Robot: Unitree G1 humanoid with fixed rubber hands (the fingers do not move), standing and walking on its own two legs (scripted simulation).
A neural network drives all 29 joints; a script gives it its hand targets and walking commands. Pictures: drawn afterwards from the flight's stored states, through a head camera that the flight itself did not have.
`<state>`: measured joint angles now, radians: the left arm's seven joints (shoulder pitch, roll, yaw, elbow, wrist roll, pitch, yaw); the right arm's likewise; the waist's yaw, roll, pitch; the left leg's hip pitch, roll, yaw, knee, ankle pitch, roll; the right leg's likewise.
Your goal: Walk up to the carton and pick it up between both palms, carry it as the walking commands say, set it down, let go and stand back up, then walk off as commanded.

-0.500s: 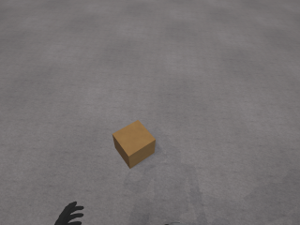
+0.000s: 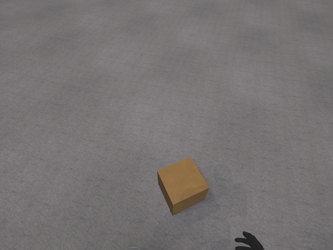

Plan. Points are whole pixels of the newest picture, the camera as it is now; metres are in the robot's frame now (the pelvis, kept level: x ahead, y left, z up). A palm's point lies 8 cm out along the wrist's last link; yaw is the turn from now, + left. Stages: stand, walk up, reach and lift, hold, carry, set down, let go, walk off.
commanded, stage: walk up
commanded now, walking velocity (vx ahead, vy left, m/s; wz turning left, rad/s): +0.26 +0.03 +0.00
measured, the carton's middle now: (181, 185) +0.58 -0.04 -0.69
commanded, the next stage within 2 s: none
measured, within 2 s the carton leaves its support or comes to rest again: neither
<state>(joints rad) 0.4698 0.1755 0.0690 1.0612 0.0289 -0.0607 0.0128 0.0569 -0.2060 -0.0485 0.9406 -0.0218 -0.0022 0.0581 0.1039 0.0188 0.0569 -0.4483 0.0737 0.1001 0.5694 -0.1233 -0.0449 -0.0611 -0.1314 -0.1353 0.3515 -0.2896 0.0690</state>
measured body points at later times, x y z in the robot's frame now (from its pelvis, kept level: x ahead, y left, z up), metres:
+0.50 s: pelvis +0.12 +0.00 -0.01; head +0.14 -0.01 +0.44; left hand +0.25 +0.23 -0.14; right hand +0.05 -0.23 -0.16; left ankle +0.10 +0.14 -0.74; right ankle +0.17 -0.12 -0.75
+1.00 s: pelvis +0.11 +0.04 -0.01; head +0.13 +0.04 +0.44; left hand +0.11 +0.31 -0.16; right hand +0.17 -0.23 -0.15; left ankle +0.11 +0.16 -0.75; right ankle +0.17 -0.12 -0.74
